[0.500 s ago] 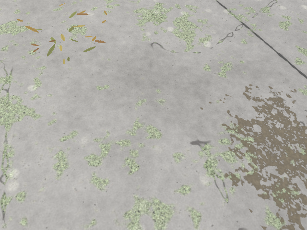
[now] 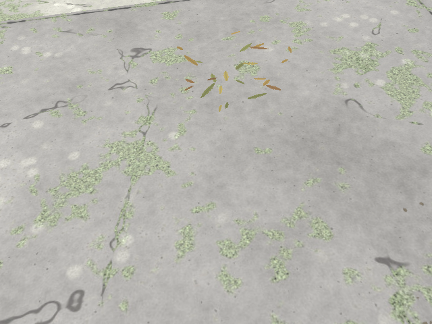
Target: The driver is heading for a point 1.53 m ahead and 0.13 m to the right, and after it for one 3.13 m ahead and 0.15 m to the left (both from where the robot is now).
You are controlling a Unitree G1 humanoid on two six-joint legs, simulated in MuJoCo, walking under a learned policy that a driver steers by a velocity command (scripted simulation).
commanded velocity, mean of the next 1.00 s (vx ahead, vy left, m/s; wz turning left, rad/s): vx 0.47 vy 0.00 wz -0.18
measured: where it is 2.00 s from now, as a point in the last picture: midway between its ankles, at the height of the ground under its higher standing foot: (259, 187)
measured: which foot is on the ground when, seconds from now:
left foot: up 0.00-0.20, down 0.22-0.78, up 0.80-1.00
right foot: down 0.00-0.24, up 0.26-0.74, down 0.76-1.00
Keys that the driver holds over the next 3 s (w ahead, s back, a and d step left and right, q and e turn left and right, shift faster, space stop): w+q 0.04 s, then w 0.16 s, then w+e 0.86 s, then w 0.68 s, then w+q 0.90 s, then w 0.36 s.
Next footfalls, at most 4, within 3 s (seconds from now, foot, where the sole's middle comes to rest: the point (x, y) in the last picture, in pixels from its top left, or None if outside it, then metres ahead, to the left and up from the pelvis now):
0.22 left None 0.23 0.15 -0.78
0.76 right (238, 315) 0.54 0.02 -0.78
1.28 left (215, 221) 0.89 0.10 -0.78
1.80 right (290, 183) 1.06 -0.18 -0.78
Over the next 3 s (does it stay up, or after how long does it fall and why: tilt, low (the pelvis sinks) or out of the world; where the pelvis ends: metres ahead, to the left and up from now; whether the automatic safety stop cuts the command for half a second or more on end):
stays up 1.58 -0.16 -0.02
